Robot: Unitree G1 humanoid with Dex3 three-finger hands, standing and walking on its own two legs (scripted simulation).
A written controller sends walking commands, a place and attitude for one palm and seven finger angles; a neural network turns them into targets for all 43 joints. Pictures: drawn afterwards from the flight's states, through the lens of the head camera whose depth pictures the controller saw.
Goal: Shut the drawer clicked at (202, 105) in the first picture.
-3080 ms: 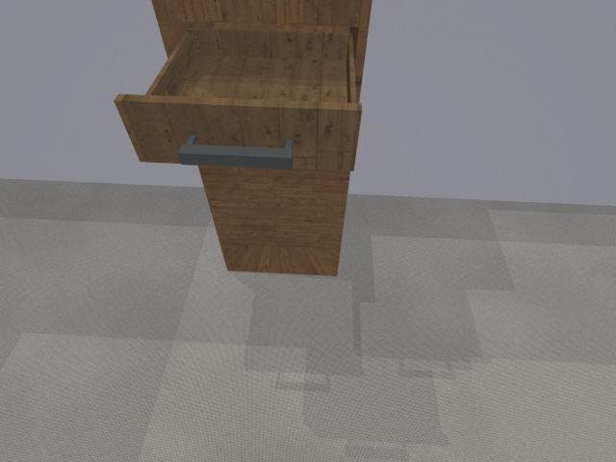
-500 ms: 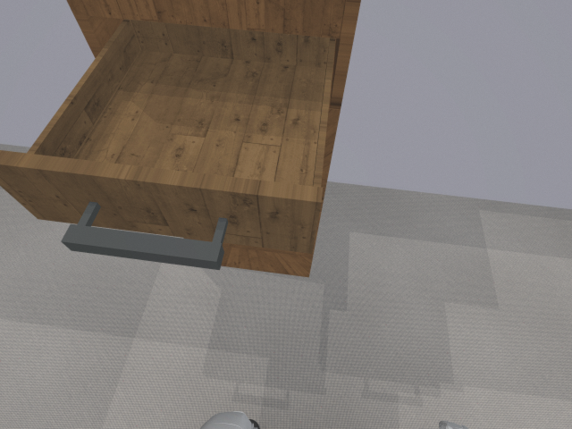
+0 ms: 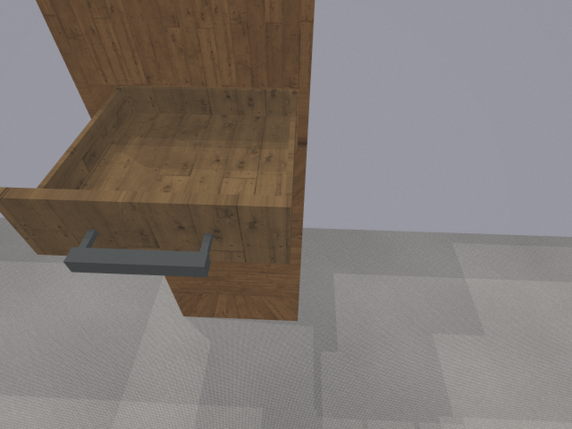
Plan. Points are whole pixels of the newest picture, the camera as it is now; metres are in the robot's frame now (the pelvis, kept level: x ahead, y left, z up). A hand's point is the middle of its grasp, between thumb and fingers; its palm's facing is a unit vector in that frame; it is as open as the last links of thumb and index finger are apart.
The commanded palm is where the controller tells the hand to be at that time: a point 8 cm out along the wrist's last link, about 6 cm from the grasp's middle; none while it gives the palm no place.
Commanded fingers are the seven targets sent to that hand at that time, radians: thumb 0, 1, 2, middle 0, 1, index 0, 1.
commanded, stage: come to a stop and stand still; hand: left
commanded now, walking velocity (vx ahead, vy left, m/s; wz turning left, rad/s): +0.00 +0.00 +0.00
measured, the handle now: (144, 249) +0.32 +0.21 +0.11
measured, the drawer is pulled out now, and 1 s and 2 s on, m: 0.30 0.30 0.30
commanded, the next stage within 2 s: look again from close up in 0.06 s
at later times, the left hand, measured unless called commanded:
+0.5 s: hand out of the picture +0.00 +0.20 -0.16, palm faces -0.02 -0.97 -0.23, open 7.4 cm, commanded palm none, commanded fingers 0.00 0.90 0.90 -0.20 -0.30 -0.20 -0.30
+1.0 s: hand (157, 367) +0.19 +0.18 +0.03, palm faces +0.13 -0.99 -0.02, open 6.9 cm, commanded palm +0.09 +0.23 -0.02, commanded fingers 0.00 0.90 0.90 -0.46 -0.58 -0.46 -0.58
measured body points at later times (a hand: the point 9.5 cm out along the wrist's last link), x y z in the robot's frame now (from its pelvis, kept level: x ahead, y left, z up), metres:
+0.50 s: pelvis -0.01 +0.01 +0.01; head +0.00 +0.01 +0.46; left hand +0.00 +0.25 -0.14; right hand +0.00 -0.23 -0.14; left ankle +0.01 +0.10 -0.73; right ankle -0.03 -0.13 -0.73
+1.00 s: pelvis -0.01 +0.00 -0.02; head -0.02 -0.01 +0.43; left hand +0.18 +0.23 +0.03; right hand +0.15 -0.24 -0.09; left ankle +0.01 +0.10 -0.73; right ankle -0.03 -0.13 -0.73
